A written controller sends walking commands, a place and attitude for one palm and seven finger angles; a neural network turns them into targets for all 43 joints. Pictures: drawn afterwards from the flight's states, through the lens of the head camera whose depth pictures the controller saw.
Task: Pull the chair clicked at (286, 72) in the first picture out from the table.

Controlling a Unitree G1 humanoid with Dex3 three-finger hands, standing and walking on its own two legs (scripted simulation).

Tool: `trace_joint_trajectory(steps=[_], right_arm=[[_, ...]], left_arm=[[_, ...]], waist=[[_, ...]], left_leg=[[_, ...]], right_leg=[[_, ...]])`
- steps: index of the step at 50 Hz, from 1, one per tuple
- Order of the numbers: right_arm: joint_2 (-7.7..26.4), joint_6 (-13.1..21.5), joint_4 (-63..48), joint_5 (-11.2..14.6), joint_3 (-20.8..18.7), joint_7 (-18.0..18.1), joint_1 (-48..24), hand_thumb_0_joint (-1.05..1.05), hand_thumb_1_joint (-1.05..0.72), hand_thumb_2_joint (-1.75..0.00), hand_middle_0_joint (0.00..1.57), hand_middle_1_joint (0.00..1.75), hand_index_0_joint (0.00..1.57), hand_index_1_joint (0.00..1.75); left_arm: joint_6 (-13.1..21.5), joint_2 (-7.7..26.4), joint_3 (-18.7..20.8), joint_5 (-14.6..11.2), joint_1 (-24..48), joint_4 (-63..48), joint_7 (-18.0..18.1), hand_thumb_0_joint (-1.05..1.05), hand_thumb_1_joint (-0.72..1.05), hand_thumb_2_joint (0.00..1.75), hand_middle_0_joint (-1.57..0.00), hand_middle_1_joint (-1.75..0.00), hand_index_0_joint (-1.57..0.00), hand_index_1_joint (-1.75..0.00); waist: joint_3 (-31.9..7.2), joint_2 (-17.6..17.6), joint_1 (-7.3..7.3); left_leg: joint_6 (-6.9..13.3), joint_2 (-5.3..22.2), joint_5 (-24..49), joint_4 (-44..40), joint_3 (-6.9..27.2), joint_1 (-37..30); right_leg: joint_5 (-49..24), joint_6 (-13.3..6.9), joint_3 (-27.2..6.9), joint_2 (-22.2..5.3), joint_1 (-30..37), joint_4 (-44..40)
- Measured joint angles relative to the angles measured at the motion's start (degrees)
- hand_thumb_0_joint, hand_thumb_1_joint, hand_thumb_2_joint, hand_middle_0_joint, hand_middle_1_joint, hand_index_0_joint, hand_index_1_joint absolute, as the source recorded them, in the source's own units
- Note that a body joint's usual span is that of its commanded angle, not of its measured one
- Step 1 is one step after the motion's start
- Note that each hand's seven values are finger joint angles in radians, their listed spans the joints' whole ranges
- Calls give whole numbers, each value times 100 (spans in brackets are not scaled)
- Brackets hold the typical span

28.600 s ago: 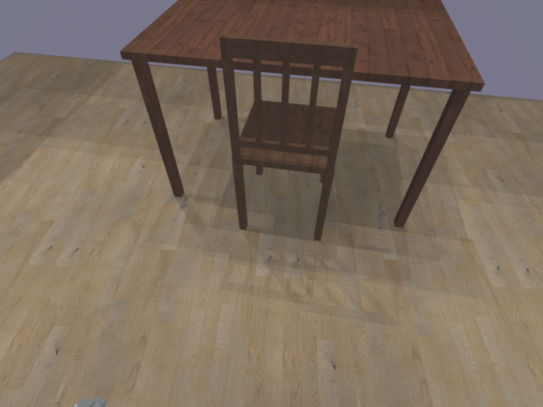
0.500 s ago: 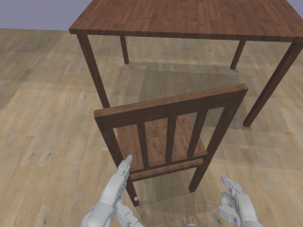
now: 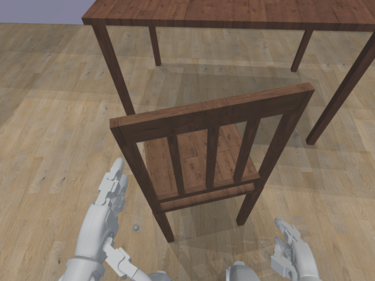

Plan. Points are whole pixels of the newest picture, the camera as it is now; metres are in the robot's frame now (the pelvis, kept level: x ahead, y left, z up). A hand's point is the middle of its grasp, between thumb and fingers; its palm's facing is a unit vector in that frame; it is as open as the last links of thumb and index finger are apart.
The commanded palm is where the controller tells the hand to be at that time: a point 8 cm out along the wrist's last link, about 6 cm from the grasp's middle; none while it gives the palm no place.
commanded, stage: draw the hand back to the body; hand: left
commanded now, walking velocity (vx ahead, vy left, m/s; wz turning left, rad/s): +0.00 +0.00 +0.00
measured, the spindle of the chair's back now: (211, 161) +0.40 -0.04 -0.03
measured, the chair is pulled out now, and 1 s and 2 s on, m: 0.46 0.46 0.46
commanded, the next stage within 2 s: step back with the hand held close in 1.18 s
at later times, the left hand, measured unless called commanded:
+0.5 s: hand (42, 207) +0.21 +0.21 +0.17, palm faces +0.30 -0.88 -0.36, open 13.7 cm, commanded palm +0.17 +0.26 +0.19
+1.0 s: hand out of the picture +0.22 +0.28 +0.22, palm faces +0.46 -0.78 -0.43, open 7.7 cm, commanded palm +0.18 +0.32 +0.24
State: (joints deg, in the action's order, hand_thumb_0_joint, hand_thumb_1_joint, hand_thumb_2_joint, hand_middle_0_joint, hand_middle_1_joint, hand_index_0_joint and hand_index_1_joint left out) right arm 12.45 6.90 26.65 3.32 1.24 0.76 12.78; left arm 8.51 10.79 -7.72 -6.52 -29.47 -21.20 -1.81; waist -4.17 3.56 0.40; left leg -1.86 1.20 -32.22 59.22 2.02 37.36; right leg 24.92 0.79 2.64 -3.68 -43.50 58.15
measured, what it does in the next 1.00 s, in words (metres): rises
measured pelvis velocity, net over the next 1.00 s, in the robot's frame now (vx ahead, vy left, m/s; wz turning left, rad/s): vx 0.03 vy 0.02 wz -0.02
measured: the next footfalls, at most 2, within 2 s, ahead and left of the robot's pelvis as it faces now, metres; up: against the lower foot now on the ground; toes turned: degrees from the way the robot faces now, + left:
none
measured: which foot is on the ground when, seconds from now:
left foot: down 0.00-1.00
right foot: down 0.00-1.00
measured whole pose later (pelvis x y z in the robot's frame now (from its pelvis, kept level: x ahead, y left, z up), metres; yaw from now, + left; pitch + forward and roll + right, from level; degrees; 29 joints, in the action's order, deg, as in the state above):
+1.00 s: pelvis +0.03 +0.02 +0.07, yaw -1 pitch -3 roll -1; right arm 13.3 6.6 38.8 1.0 -1.2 3.1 10.8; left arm 5.7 18.5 19.2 -2.8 -28.3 -24.1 8.6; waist 2.6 4.8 -4.3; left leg -0.1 0.8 -19.6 25.8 -0.3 2.9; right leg 13.0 2.5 1.9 -3.3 -9.6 26.0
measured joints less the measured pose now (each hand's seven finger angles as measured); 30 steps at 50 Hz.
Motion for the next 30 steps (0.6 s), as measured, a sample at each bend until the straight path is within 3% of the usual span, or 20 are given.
trace_joint_trajectory(steps=[6, 10, 13, 20, 30], right_arm=[[43, 276, 185, 44, -26, 145, 53, 2, -90, -90, 20, 30, 20, 30], [58, 4, 271, -31, -138, 298, 31, 2, -90, -90, 20, 30, 20, 30], [75, -147, 348, -78, -169, 397, 7, 2, -90, -90, 20, 30, 20, 30], [104, -75, 580, -150, -123, 455, -109, 2, -90, -90, 20, 30, 20, 30], [-61, 5, 802, -227, -42, 301, -329, 2, -90, -90, 20, 30, 20, 30]], left_arm=[[82, 66, 590, -381, -125, -270, -152, -2, -51, 21, -1, -1, -1, -1], [-281, 177, 661, 139, -267, -338, 362, -2, -43, 25, -2, -2, -2, -3], [-498, 259, 680, 316, -481, -372, 658, -2, -35, 29, -3, -4, -3, -4], [-576, 471, 1002, 450, -481, -373, 984, -1, -12, 40, -6, -9, -6, -9], [-394, 582, 1690, 462, -227, -418, 1005, -1, 23, 57, -11, -16, -11, -16]], waist=[[-21, 58, -25], [98, 55, -111], [186, 66, -159], [395, 115, -337], [508, 134, -444]], left_leg=[[-5, 19, 186, -483, 67, -444], [-14, 25, 325, -942, 40, -1037], [11, 23, 451, -1321, 32, -1498], [53, 8, 726, -2067, 10, -2371], [103, -5, 1024, -2794, -105, -3045]], right_leg=[[-152, -11, 94, 18, 493, -493], [-259, -6, 91, 30, 1068, -900], [-361, 8, 102, 32, 1528, -1254], [-611, 47, 116, 30, 2403, -1972], [-907, 96, 32, 41, 3021, -2647]])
